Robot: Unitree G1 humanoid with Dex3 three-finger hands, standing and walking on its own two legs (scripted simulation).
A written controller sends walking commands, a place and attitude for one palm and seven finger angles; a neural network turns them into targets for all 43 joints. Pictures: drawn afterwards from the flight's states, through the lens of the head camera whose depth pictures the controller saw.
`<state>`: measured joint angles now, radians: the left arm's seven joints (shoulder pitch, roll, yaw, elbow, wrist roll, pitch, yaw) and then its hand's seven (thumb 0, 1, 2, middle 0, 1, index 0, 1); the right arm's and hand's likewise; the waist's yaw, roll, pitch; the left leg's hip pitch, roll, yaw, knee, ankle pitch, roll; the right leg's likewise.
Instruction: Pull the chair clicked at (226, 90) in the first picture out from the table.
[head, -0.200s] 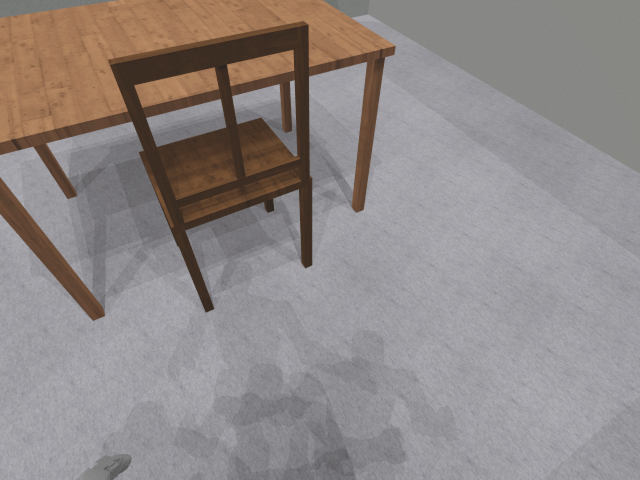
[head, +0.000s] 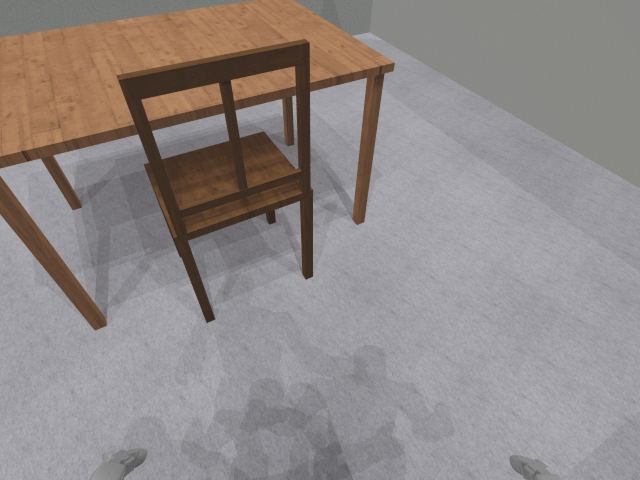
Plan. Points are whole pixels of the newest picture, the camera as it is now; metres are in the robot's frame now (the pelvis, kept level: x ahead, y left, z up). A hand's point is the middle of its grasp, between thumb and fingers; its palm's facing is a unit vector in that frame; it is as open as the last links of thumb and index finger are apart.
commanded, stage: stand and wait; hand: left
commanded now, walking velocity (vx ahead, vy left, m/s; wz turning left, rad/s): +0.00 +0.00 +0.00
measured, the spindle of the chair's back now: (234, 139) +0.89 +0.27 -0.07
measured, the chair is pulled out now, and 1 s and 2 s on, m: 0.00 0.00 0.00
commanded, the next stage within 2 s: look at it before walking up in 1.12 s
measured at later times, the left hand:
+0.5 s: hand out of the picture +0.04 +0.23 -0.15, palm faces -0.02 -0.94 -0.34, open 7.4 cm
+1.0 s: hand out of the picture +0.03 +0.22 -0.15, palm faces -0.03 -0.95 -0.32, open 7.4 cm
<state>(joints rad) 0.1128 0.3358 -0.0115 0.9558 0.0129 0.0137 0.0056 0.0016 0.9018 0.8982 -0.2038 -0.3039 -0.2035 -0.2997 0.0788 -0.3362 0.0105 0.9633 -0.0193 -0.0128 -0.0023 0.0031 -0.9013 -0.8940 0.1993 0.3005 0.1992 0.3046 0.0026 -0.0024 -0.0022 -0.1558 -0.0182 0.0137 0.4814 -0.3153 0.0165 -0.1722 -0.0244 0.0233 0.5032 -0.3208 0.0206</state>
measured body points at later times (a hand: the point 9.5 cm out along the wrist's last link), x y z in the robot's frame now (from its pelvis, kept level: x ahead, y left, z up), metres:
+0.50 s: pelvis -0.02 -0.02 +0.01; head -0.02 -0.02 +0.46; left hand +0.05 +0.28 -0.12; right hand +0.05 -0.31 -0.13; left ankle -0.04 +0.11 -0.74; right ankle -0.03 -0.13 -0.74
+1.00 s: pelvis -0.04 -0.02 +0.01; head -0.05 -0.02 +0.46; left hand +0.03 +0.27 -0.12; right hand +0.02 -0.31 -0.13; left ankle -0.04 +0.11 -0.74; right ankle -0.03 -0.13 -0.74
